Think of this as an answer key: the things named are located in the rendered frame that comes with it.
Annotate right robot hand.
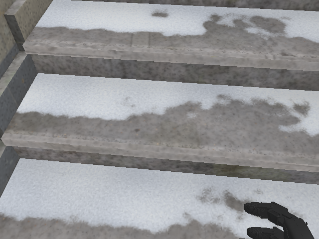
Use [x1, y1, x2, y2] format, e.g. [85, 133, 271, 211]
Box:
[239, 201, 314, 239]

